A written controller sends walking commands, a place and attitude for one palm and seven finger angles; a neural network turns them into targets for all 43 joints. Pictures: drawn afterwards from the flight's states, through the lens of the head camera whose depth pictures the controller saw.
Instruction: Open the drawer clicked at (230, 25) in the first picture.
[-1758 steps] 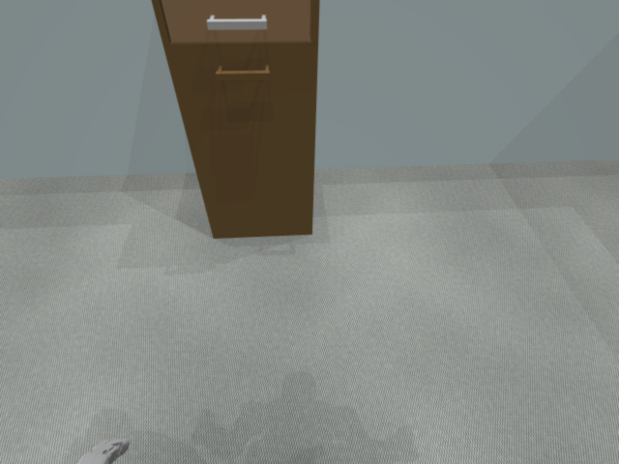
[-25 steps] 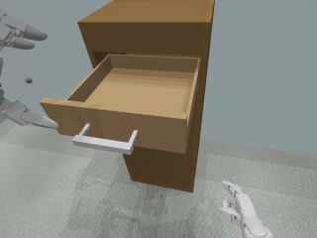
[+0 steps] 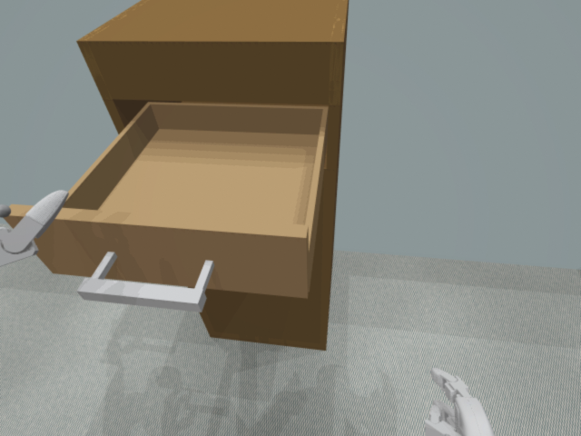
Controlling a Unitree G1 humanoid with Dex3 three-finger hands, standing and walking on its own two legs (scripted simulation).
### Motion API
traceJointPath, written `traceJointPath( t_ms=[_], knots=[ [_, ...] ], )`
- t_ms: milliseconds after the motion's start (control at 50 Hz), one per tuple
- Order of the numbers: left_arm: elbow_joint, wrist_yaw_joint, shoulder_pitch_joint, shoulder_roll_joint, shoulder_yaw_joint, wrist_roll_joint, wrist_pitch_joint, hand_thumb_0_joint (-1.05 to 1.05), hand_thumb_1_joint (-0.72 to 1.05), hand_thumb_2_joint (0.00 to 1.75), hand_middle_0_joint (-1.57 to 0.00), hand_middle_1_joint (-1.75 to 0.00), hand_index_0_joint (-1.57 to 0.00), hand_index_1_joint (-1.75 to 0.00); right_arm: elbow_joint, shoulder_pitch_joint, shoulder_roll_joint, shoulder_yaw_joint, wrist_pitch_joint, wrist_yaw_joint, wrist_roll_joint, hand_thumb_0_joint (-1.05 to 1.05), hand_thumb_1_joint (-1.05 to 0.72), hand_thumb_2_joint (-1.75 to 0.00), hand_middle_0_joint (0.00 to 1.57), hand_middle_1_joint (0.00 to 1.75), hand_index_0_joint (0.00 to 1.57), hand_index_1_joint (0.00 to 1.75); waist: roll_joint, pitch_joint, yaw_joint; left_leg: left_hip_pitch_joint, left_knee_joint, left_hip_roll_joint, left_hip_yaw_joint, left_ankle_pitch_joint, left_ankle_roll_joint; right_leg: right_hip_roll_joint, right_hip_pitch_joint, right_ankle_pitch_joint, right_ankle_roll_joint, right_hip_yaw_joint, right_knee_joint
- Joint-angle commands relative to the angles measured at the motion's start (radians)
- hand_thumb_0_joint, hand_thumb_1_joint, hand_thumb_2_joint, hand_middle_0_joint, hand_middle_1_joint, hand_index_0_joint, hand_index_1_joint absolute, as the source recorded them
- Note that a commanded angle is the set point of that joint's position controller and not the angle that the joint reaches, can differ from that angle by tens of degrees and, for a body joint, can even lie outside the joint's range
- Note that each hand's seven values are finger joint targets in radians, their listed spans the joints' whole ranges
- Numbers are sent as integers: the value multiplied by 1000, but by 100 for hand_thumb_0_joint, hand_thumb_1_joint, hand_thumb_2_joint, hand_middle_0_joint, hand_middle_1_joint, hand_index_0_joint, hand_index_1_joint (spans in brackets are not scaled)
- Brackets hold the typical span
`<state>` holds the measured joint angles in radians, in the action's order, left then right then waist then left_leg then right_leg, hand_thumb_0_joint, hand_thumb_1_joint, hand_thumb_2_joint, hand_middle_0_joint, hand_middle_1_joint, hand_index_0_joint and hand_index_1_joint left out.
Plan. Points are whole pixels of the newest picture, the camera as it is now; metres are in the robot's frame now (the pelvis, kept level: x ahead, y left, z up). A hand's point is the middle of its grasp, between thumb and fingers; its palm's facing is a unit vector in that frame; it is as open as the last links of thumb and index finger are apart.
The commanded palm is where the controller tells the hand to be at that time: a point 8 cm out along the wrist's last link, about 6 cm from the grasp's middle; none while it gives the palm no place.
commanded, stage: draw the hand back to the body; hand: left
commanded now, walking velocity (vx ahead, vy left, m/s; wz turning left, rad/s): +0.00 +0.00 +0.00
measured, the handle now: (149, 279) +0.27 +0.21 +0.12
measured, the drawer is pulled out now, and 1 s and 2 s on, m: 0.30 0.30 0.30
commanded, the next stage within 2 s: step back with the hand held close in 0.40 s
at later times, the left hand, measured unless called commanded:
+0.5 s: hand (51, 248) +0.19 +0.20 +0.28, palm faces +0.48 -0.82 -0.33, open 7.5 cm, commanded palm +0.13 +0.26 +0.31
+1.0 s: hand out of the picture +0.13 +0.20 +0.29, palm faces +0.42 -0.70 -0.58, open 7.4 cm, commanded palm +0.08 +0.29 +0.31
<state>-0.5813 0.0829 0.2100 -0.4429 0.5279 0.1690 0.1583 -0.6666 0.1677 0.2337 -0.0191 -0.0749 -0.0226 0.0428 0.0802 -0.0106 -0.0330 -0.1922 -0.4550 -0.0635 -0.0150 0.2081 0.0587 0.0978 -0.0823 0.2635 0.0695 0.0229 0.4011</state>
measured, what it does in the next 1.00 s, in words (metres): shifts its weight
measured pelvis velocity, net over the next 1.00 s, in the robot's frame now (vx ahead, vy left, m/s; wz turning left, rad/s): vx -0.05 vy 0.01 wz -0.02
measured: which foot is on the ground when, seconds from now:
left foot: down 0.00-1.00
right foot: down 0.00-1.00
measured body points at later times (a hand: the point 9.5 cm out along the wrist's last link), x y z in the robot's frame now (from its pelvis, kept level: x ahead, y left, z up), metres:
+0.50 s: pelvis +0.00 -0.03 +0.00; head -0.02 -0.05 +0.45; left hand +0.15 +0.24 +0.30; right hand +0.21 -0.24 -0.09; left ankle +0.02 +0.08 -0.74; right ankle -0.03 -0.08 -0.74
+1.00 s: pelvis -0.05 +0.01 -0.01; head -0.03 +0.03 +0.44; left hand +0.10 +0.24 +0.31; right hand +0.10 -0.25 -0.08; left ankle +0.02 +0.08 -0.74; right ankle -0.03 -0.08 -0.74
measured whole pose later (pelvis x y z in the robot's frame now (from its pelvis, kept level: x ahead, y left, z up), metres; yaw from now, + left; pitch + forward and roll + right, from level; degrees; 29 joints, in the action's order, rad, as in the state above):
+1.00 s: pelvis -0.05 +0.01 -0.01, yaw -1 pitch +1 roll -2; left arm -0.95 0.11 0.48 -0.63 0.67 0.08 0.24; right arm -0.55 0.23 0.24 0.02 -0.03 -0.04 0.03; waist -0.02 -0.02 0.02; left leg -0.41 -0.55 -0.04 0.01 0.16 0.07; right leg 0.11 -0.32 0.23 0.05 0.02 0.52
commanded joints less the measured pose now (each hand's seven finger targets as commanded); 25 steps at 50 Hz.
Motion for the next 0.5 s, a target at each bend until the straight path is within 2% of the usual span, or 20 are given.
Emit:
traceJointPath(
  t_ms=[0,20,60,80,120,160,200,220,240,260,280,300,320,340,400,440,480],
  knots=[
    [-419,10,-20,-216,74,-9,74,0,58,76,-22,-50,-22,-50,210,-169,99,30,-80,-12,-2,0,-90,-90,20,30,20,30,17,248,-41,153,13,96,-28,-228,-36,-98,-26,-277,-33,7,-56],
    [-466,21,-11,-251,101,-10,74,0,62,78,-22,-48,-22,-48,212,-170,102,24,-89,-18,-3,0,-90,-90,20,30,20,30,53,262,-44,157,2,97,-25,-250,-41,-100,-20,-305,-32,10,-53],
    [-472,37,17,-262,129,-19,73,0,69,81,-22,-43,-22,-43,201,-161,91,22,-100,-26,-11,0,-90,-90,20,30,20,30,22,238,-38,138,-10,90,-29,-269,-47,-98,-35,-338,-29,20,-55],
    [-442,40,24,-260,141,-22,68,0,73,82,-21,-41,-21,-41,190,-155,83,20,-97,-27,-9,0,-90,-90,20,30,20,30,44,209,-34,136,-14,87,-25,-271,-49,-98,-52,-348,-27,27,-61],
    [-396,42,-45,-258,150,-26,61,0,80,86,-21,-37,-21,-37,168,-144,78,22,-92,-28,-7,0,-90,-90,20,30,20,30,71,150,-22,140,-14,87,-25,-255,-52,-96,-83,-329,-22,24,-72],
    [-231,41,-95,-214,127,-22,42,0,87,88,-20,-32,-20,-32,147,-138,73,23,-74,-28,-2,0,-90,-90,20,30,20,30,35,48,-3,118,6,91,-32,-184,-51,-93,-132,-246,-28,15,-93],
    [-104,31,-138,-184,100,-11,21,0,90,90,-20,-30,-20,-30,148,-149,75,24,-54,-30,6,0,-90,-90,20,30,20,30,-7,-18,5,103,17,91,-32,-112,-43,-92,-161,-166,-34,8,-116],
    [-60,22,-148,-162,80,-5,14,0,90,90,-20,-30,-20,-30,151,-152,78,26,-49,-31,10,0,-90,-90,20,30,20,30,-35,-28,8,103,16,89,-31,-104,-38,-93,-163,-160,-36,-2,-124],
    [-7,19,-135,-175,86,1,5,0,90,90,-20,-30,-20,-30,155,-156,83,24,-41,-33,9,0,-90,-90,20,30,20,30,-75,-37,5,97,23,89,-32,-88,-32,-98,-164,-144,-42,-2,-128],
    [-3,12,-132,-167,72,4,0,0,90,90,-20,-30,-20,-30,161,-161,85,24,-34,-31,9,0,-90,-90,20,30,20,30,-108,-38,-2,92,26,87,-35,-87,-27,-100,-152,-149,-45,-2,-127],
    [-19,6,-113,-173,73,4,-1,0,90,90,-20,-30,-20,-30,163,-165,89,31,-28,-30,7,0,-90,-90,20,30,20,30,-119,-5,-11,97,22,83,-30,-91,-21,-105,-129,-166,-49,2,-124],
    [-63,1,-105,-177,72,2,4,0,90,90,-20,-30,-20,-30,168,-167,91,33,-26,-27,3,0,-90,-90,20,30,20,30,-106,33,-22,102,18,80,-29,-116,-17,-110,-99,-215,-50,5,-108],
    [-103,-5,-80,-166,53,3,8,0,90,90,-20,-30,-20,-30,170,-177,93,32,-29,-22,3,0,-90,-90,20,30,20,30,-25,73,-33,118,13,78,-22,-140,-18,-115,-76,-254,-45,9,-97],
    [-184,-5,-82,-159,35,1,16,0,90,90,-20,-30,-20,-30,178,-178,90,31,-31,-19,-3,0,-90,-90,20,30,20,30,-13,119,-34,133,16,76,-26,-165,-19,-116,-55,-276,-42,9,-83],
    [-377,10,-53,-205,57,-5,38,0,90,90,-20,-30,-20,-30,209,-195,94,26,-60,-22,-9,0,-90,-90,20,30,20,30,-3,236,-50,146,-8,77,-21,-217,-18,-121,-4,-385,-48,34,-60],
    [-447,29,-50,-247,90,-8,44,0,90,90,-20,-30,-20,-30,210,-198,95,20,-78,-30,-13,0,-90,-90,20,30,20,30,18,250,-49,131,-16,75,-23,-216,-24,-123,-2,-395,-46,47,-62],
    [-412,40,-25,-257,119,-15,46,0,90,90,-20,-30,-20,-30,195,-184,82,18,-84,-34,-13,0,-90,-90,20,30,20,30,-10,192,-43,116,-17,72,-21,-194,-30,-118,-36,-373,-43,56,-79]
  ],
)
